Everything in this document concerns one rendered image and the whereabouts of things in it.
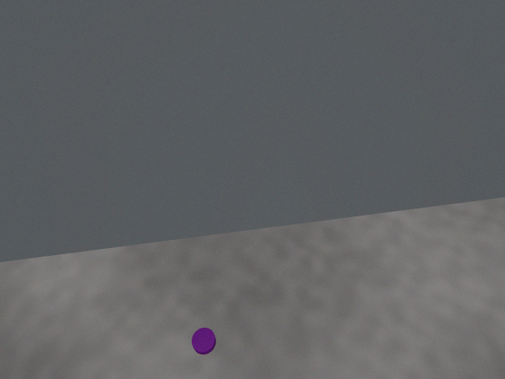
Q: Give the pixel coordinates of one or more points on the tin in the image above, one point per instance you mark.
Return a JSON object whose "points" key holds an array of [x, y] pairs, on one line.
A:
{"points": [[203, 341]]}

